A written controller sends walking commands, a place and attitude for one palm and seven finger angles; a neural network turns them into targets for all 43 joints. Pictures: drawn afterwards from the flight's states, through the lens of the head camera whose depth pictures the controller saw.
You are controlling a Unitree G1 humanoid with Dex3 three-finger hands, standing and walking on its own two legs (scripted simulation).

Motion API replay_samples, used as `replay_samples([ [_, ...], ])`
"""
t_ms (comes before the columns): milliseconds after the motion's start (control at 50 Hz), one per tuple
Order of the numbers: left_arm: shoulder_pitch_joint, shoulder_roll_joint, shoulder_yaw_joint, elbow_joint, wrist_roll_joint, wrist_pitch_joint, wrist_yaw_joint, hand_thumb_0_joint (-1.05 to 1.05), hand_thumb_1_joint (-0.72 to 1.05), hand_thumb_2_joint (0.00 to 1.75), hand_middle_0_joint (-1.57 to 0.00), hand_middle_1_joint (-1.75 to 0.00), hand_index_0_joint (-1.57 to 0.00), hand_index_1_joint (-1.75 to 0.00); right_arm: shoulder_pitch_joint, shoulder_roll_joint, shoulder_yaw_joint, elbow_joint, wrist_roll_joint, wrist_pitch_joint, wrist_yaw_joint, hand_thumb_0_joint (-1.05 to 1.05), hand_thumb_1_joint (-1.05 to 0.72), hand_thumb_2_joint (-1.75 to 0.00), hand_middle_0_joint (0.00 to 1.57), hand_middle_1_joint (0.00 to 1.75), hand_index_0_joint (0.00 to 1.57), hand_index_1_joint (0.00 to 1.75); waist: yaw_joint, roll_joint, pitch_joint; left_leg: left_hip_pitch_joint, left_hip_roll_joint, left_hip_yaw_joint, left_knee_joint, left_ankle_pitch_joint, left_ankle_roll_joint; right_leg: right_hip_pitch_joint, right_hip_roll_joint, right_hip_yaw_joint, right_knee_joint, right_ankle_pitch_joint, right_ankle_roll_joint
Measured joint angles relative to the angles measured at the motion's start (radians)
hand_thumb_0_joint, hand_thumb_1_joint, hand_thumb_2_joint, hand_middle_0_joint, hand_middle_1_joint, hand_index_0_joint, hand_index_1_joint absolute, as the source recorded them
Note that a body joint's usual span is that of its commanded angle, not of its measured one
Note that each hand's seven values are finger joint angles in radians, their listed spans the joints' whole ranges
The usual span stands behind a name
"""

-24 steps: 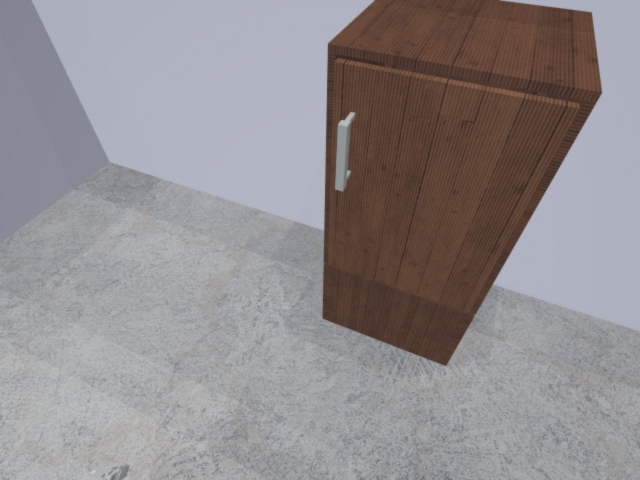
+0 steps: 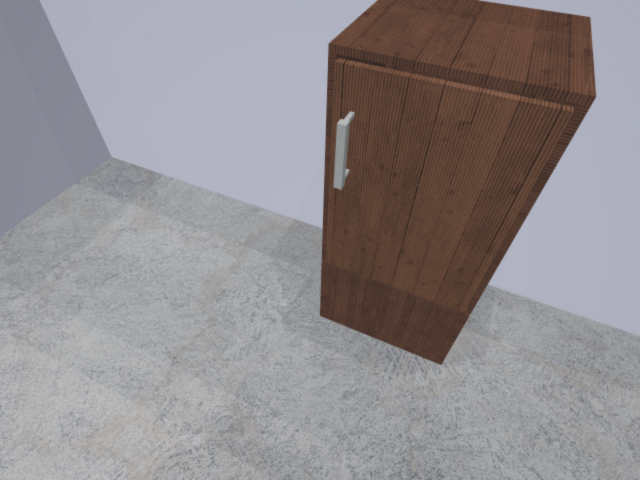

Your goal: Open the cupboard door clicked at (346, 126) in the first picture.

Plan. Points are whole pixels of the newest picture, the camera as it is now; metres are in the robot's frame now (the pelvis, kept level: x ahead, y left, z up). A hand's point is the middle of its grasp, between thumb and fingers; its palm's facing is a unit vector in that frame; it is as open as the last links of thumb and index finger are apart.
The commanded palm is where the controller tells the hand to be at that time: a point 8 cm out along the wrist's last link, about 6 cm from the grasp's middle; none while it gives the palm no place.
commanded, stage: stand and wait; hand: left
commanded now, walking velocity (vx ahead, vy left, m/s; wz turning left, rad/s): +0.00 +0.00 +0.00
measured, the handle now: (344, 151) +0.73 +0.00 +0.00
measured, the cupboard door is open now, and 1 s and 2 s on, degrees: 0 0 0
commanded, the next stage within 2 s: look at it before walking up in 0.34 s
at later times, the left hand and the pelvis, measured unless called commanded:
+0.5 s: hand out of the picture +0.08 +0.24 -0.15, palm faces -0.03 -0.94 -0.34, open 7.4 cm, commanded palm none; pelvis +0.00 +0.00 +0.00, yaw +0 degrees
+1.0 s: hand out of the picture +0.08 +0.24 -0.15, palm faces -0.02 -0.94 -0.34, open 7.4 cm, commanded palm none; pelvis +0.01 +0.00 +0.00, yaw +0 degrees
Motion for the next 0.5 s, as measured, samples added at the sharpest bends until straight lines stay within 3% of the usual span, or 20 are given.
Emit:
replay_samples([
  [500,-0.027,0.006,0.001,0.023,0.000,-0.004,-0.001,0.01,0.90,0.90,-0.20,-0.30,-0.20,-0.30,0.005,-0.002,0.002,0.040,0.002,-0.006,0.001,0.01,-0.90,-0.90,0.20,0.30,0.20,0.30,-0.007,0.003,-0.002,0.009,0.003,0.002,-0.036,0.024,-0.003,0.006,0.003,0.002,-0.033,0.023,-0.001],
])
